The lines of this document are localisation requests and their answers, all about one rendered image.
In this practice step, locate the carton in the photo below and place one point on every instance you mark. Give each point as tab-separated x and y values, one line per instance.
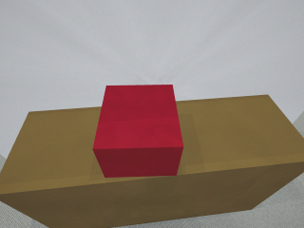
138	132

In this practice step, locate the pedestal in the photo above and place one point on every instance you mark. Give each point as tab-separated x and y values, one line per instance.
237	152

